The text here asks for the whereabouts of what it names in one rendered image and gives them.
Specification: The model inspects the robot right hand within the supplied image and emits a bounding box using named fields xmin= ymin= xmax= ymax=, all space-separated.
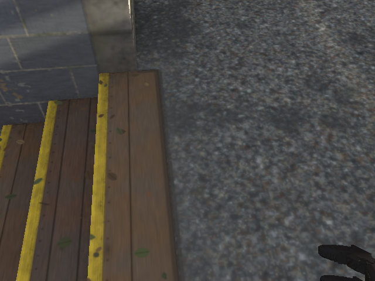
xmin=318 ymin=245 xmax=375 ymax=281

